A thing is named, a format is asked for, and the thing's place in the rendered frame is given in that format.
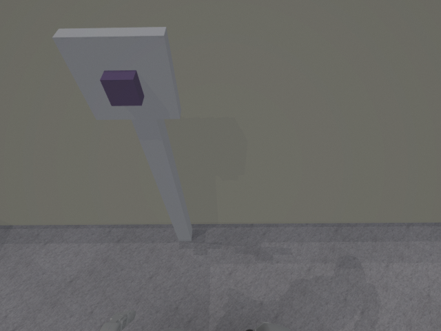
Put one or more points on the robot left hand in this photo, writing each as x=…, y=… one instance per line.
x=119, y=321

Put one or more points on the button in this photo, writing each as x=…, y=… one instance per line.
x=122, y=87

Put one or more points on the panel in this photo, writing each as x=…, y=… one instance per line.
x=88, y=52

